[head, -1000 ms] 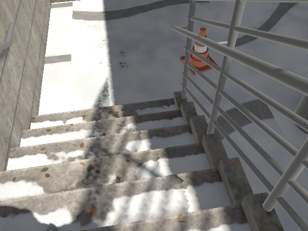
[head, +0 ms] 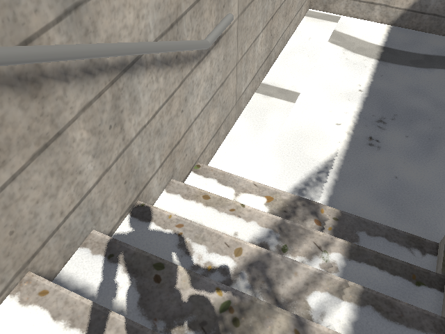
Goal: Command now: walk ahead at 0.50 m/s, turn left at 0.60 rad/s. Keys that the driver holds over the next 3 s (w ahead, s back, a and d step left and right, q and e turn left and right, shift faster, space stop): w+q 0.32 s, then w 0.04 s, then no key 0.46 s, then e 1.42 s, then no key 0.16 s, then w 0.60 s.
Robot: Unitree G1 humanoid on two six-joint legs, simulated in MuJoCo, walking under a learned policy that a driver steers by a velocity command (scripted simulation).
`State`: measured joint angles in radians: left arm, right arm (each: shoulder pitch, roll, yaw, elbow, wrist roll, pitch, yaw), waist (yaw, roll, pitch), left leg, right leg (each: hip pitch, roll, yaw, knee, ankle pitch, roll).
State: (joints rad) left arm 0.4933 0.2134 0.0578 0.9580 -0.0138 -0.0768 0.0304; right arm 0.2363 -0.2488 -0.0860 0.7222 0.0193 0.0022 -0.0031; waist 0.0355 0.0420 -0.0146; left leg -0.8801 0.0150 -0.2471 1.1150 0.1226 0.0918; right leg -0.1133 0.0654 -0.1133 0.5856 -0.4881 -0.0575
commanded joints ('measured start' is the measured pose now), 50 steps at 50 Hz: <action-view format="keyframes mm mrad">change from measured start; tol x64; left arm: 1 74 96 21 -24 11 -13 0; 50 -151 145 -1 -118 58 107 -6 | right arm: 1 -95 -34 -5 -89 12 -17 23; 50 -166 48 95 -14 -21 37 -117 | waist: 1 23 -108 123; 50 -20 -118 37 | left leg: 1 -277 18 -25 -119 103 20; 12 338 23 199 -773 266 12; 16 1584 291 -149 -274 882 392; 19 1041 290 -308 -735 -263 295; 25 395 115 21 -603 521 172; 43 -212 -82 200 835 -1124 -134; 50 -147 28 220 863 -828 -134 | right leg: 1 195 -299 235 -70 580 -33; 13 74 -270 14 635 836 3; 16 -773 -93 228 1506 -428 141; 42 530 -323 228 -109 1729 4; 50 -161 -350 563 -310 357 -180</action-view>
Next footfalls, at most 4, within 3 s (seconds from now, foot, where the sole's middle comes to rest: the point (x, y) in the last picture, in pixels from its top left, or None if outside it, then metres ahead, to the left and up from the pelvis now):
0.28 left None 0.36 0.18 -0.92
0.82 right None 0.55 -0.03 -1.10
1.22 left None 0.46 0.21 -0.92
1.88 right None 0.56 -0.09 -1.10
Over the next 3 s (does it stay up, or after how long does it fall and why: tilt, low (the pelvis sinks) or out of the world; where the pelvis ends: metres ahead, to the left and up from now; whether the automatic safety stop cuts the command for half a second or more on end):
stays up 0.65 0.10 -0.28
